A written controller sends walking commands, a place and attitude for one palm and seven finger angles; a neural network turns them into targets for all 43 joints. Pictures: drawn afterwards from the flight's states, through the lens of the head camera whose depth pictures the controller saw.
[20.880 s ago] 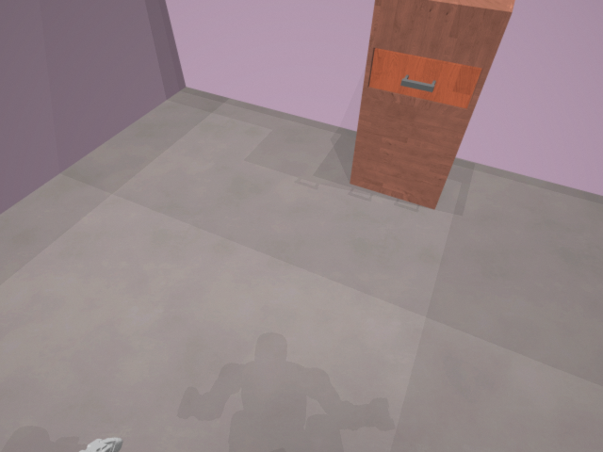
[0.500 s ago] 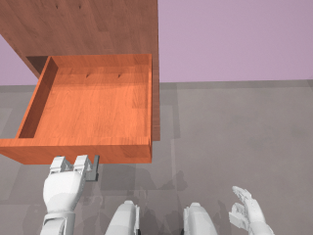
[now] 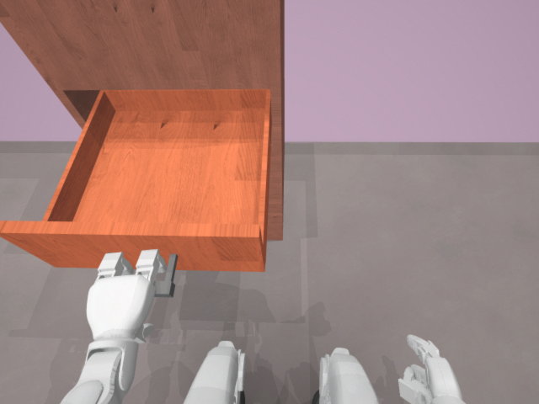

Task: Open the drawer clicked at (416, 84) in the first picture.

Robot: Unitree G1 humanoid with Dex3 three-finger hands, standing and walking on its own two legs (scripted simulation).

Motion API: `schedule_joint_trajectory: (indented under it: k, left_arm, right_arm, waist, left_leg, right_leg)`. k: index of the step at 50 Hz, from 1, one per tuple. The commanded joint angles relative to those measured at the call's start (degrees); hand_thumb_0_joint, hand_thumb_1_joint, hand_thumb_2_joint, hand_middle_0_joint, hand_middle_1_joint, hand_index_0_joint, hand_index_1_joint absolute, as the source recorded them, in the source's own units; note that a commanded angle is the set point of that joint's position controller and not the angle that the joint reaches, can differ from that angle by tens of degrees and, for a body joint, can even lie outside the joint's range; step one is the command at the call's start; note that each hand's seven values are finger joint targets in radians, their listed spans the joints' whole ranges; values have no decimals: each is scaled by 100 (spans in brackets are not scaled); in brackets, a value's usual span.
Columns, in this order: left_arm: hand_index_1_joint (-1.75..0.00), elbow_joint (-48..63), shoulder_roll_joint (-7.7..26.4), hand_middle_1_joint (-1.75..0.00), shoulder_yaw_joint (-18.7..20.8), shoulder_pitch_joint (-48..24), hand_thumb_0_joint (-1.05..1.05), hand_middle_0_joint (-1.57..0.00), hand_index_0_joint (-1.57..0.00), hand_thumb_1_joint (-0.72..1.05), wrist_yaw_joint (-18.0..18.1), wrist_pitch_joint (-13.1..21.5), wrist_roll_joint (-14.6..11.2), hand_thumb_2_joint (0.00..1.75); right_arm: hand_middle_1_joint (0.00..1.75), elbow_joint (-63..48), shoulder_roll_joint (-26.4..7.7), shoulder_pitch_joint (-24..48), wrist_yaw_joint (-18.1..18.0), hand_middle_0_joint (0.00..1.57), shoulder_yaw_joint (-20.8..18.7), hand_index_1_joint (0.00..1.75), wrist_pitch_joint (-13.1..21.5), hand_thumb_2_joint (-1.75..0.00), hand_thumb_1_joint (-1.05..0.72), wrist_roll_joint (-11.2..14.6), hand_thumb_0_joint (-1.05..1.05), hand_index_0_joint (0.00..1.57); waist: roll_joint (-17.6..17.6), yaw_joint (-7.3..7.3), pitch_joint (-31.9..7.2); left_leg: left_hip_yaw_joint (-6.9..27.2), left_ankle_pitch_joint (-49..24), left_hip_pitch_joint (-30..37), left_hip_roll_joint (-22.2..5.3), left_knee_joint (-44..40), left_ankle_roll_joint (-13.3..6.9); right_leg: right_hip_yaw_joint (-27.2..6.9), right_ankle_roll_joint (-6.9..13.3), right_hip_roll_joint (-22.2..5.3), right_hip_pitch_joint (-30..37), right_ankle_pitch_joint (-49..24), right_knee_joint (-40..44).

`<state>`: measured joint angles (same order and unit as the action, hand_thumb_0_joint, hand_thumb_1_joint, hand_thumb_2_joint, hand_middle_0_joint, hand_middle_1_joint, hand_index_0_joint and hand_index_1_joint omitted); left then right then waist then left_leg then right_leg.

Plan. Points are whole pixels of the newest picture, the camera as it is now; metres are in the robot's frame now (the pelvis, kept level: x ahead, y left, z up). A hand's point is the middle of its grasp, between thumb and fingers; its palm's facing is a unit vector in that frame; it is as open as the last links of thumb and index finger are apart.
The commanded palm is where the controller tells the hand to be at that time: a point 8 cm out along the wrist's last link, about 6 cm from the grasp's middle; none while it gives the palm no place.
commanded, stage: open the thumb to release the handle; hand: left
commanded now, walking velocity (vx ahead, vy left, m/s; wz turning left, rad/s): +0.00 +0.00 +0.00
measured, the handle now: (137, 274) +0.30 +0.24 -0.04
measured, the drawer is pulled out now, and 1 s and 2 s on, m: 0.30 0.29 0.29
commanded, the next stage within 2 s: lift the hand off the handle in 0.06 s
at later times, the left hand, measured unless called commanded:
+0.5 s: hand (137, 304) +0.26 +0.24 -0.06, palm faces +0.00 -0.05 -1.00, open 13.7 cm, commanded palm +0.25 +0.25 -0.01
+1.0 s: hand (131, 298) +0.26 +0.24 -0.04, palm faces -0.02 -0.08 -1.00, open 13.6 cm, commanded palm +0.25 +0.24 +0.03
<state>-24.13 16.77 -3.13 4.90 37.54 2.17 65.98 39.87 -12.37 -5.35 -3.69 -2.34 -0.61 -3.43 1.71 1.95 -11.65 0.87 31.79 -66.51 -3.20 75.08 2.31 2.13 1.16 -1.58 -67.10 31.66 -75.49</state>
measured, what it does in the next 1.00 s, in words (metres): stands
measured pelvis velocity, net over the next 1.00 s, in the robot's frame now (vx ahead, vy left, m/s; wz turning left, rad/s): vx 0.01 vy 0.01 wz -0.02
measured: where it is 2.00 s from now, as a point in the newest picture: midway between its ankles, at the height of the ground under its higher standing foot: outside the picture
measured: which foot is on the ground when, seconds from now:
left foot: down 0.00-1.00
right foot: down 0.00-1.00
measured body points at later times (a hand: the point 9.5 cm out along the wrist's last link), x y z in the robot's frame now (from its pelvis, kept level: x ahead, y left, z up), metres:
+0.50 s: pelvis -0.01 +0.00 +0.00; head +0.10 -0.01 +0.44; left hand +0.26 +0.24 -0.01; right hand +0.17 -0.24 -0.13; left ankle +0.03 +0.15 -0.61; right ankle +0.04 -0.11 -0.61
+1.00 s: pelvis +0.01 +0.01 +0.03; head +0.10 +0.01 +0.47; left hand +0.26 +0.24 +0.02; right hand +0.18 -0.24 -0.10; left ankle +0.03 +0.15 -0.61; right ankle +0.04 -0.11 -0.61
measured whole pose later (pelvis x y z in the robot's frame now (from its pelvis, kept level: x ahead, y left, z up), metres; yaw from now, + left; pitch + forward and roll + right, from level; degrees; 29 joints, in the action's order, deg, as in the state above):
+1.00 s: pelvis +0.01 +0.01 +0.03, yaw -1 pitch +20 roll -1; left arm -21.5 17.0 -3.9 7.6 37.0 1.6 64.6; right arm 39.3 -12.7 -5.8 -3.5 -2.8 -1.9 -3.2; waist 1.7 0.2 -9.9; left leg 0.0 30.6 -58.9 -3.2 69.3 1.2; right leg 1.4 -0.1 -1.3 -59.1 29.4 -68.4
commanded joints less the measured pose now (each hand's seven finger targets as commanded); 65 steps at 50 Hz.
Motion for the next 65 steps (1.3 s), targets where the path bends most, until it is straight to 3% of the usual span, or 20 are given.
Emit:
schedule_joint_trajectory:
  k: [1, 2, 7, 8, 11, 13, 16, 19, 21, 25, 27, 30, 32, 35, 40, 45, 48, 57, 63, 65]
  left_arm:
    - [-120, 538, 1163, -120, 795, -595, 0, -30, -30, -50, 168, 22, -69, 30]
    - [-120, 615, 1112, -120, 745, -635, 0, -30, -30, -50, 198, 51, -64, 30]
    - [-120, 498, 1257, -120, 918, -515, 0, -30, -30, -50, 226, -31, -100, 30]
    - [-120, 1119, 1118, -120, 760, -305, 0, -30, -30, -50, 216, -54, -174, 30]
    - [-120, 942, 1071, -120, 710, -427, 0, -30, -30, -50, 218, -191, -218, 30]
    - [-120, 804, 1169, -120, 752, -651, 0, -30, -30, -50, 187, -139, -197, 30]
    - [-120, 638, 1360, -120, 908, -830, 0, -30, -30, -50, 163, -40, -176, 30]
    - [-120, 622, 1258, -120, 846, -987, 0, -30, -30, -50, 225, 87, -132, 30]
    - [-120, 415, 1389, -120, 1005, -992, 0, -30, -30, -50, 249, 65, -171, 30]
    - [-120, 660, 1316, -120, 879, -1121, 0, -30, -30, -50, 350, 28, -114, 30]
    - [-120, 790, 1381, -120, 948, -1019, 0, -30, -30, -50, 360, -83, -126, 30]
    - [-120, 947, 1271, -120, 792, -1088, 0, -30, -30, -50, 334, -185, -200, 30]
    - [-120, 1167, 1368, -120, 854, -1122, 0, -30, -30, -50, 317, -178, -218, 30]
    - [-120, 1098, 1292, -120, 823, -940, 0, -30, -30, -50, 285, -150, -259, 30]
    - [-120, 1323, 1203, -120, 789, -788, 0, -30, -30, -50, 358, -38, -205, 30]
    - [-120, 1377, 1205, -120, 821, -576, 0, -30, -30, -50, 421, -153, -188, 30]
    - [-120, 1660, 1191, -120, 752, -569, 0, -30, -30, -50, 419, -245, -192, 30]
    - [-120, 1843, 971, -120, 477, -264, 0, -30, -30, -50, 263, -481, -231, 30]
    - [-120, 1645, 884, -120, 307, -228, 0, -30, -30, -50, -45, -535, -319, 30]
    - [-120, 1728, 920, -120, 312, -243, 0, -30, -30, -50, -127, -444, -317, 30]
  right_arm:
    - [30, -630, -692, 193, -62, 20, -277, 30, 219, -90, -90, -28, 0, 20]
    - [30, -642, -676, 198, -53, 20, -274, 30, 216, -90, -90, -29, 0, 20]
    - [30, -631, -691, 188, -51, 20, -292, 30, 182, -90, -90, -4, 0, 20]
    - [30, -813, -679, 219, -37, 20, -324, 30, 204, -90, -90, 15, 0, 20]
    - [30, -726, -690, 226, -73, 20, -297, 30, 197, -90, -90, 37, 0, 20]
    - [30, -644, -687, 192, -106, 20, -286, 30, 217, -90, -90, 28, 0, 20]
    - [30, -577, -704, 199, -133, 20, -263, 30, 234, -90, -90, 9, 0, 20]
    - [30, -555, -683, 172, -117, 20, -285, 30, 240, -90, -90, -3, 0, 20]
    - [30, -516, -717, 159, -110, 20, -288, 30, 220, -90, -90, -4, 0, 20]
    - [30, -548, -702, 128, -86, 20, -330, 30, 186, -90, -90, -7, 0, 20]
    - [30, -588, -716, 150, -93, 20, -323, 30, 132, -90, -90, 9, 0, 20]
    - [30, -612, -693, 147, -115, 20, -314, 30, 112, -90, -90, 33, 0, 20]
    - [30, -640, -697, 193, -149, 20, -287, 30, 103, -90, -90, 29, 0, 20]
    - [30, -642, -680, 207, -167, 20, -272, 30, 132, -90, -90, 27, 0, 20]
    - [30, -674, -673, 191, -117, 20, -277, 30, 147, -90, -90, -3, 0, 20]
    - [30, -705, -703, 180, -55, 20, -296, 30, 109, -90, -90, -7, 0, 20]
    - [30, -778, -722, 175, -34, 20, -295, 30, 90, -90, -90, -1, 0, 20]
    - [30, -874, -711, 226, -16, 20, -248, 30, 65, -90, -90, 17, 0, 20]
    - [30, -897, -728, 172, -37, 20, -226, 30, 100, -90, -90, 49, 0, 20]
    - [30, -925, -711, 164, -42, 20, -224, 30, 124, -90, -90, 49, 0, 20]
  waist:
    - [-389, -54, -1546]
    - [-253, -40, -1666]
    - [-450, 14, -1731]
    - [-283, 74, -2000]
    - [-428, -94, -1776]
    - [-448, -120, -1630]
    - [-377, -78, -1615]
    - [-205, -95, -1654]
    - [-401, -85, -1595]
    - [-73, -49, -1924]
    - [-116, 3, -2035]
    - [-221, -94, -1980]
    - [-82, -53, -2107]
    - [-168, -83, -1843]
    - [148, -76, -1818]
    - [42, -78, -1721]
    - [252, -63, -1842]
    - [176, -124, -1635]
    - [-202, -219, -1232]
    - [-164, -161, -1291]
  left_leg:
    - [-277, -678, 848, 432, -702, -369]
    - [-313, -702, 863, 439, -683, -372]
    - [-335, -664, 731, 449, -659, -367]
    - [-336, -775, 1046, 448, -807, -378]
    - [-299, -744, 1094, 434, -879, -373]
    - [-306, -652, 986, 422, -841, -378]
    - [-310, -645, 885, 427, -805, -376]
    - [-321, -680, 982, 437, -779, -376]
    - [-296, -647, 893, 434, -772, -380]
    - [-301, -850, 1241, 446, -863, -371]
    - [-284, -998, 1423, 443, -961, -360]
    - [-262, -1009, 1590, 429, -1094, -372]
    - [-269, -1038, 1695, 426, -1159, -364]
    - [-276, -1005, 1727, 419, -1242, -365]
    - [-268, -1212, 2005, 413, -1342, -339]
    - [-248, -1363, 2181, 397, -1465, -323]
    - [-233, -1535, 2426, 389, -1568, -307]
    - [-239, -1699, 2776, 369, -1855, -307]
    - [-229, -1552, 2795, 376, -2036, -337]
    - [-250, -1561, 2854, 390, -2085, -349]
  right_leg:
    - [-245, 52, 231, 1197, -705, 1375]
    - [-272, 40, 206, 1207, -728, 1361]
    - [-342, 27, 202, 1361, -704, 1377]
    - [-354, 39, 215, 1632, -863, 1487]
    - [-273, 18, 218, 1527, -836, 1545]
    - [-291, 8, 216, 1435, -730, 1554]
    - [-297, 22, 209, 1421, -688, 1498]
    - [-273, 20, 211, 1267, -696, 1469]
    - [-247, 26, 223, 1279, -633, 1458]
    - [-186, 39, 232, 1356, -857, 1437]
    - [-159, 42, 252, 1462, -993, 1445]
    - [-126, 27, 263, 1607, -1045, 1588]
    - [-141, 23, 251, 1674, -1046, 1602]
    - [-129, 19, 261, 1712, -1036, 1717]
    - [-52, 60, 288, 1652, -1180, 1718]
    - [7, 78, 315, 1739, -1336, 1777]
    - [36, 96, 320, 1833, -1467, 1798]
    - [52, 85, 337, 2123, -1686, 2069]
    - [42, 45, 337, 2314, -1678, 2354]
    - [21, 49, 326, 2439, -1694, 2403]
